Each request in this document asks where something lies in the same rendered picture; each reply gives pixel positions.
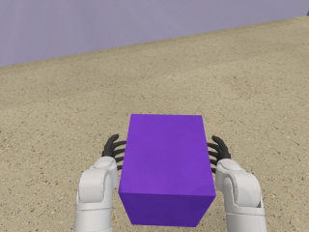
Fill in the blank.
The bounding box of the right robot hand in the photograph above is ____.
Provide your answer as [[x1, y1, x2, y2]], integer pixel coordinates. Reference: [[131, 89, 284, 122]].
[[207, 135, 231, 174]]

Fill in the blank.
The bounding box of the left robot hand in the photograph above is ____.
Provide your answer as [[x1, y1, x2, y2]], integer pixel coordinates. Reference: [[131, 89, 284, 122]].
[[101, 134, 126, 171]]

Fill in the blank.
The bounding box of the left robot forearm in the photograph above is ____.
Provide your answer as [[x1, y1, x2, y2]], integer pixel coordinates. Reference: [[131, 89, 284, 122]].
[[72, 156, 119, 232]]

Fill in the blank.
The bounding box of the right robot forearm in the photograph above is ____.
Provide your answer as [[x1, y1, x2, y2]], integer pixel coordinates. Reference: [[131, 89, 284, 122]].
[[214, 159, 267, 232]]

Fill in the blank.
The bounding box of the carton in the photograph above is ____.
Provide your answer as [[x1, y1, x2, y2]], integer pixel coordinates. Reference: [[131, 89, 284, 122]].
[[118, 114, 216, 227]]

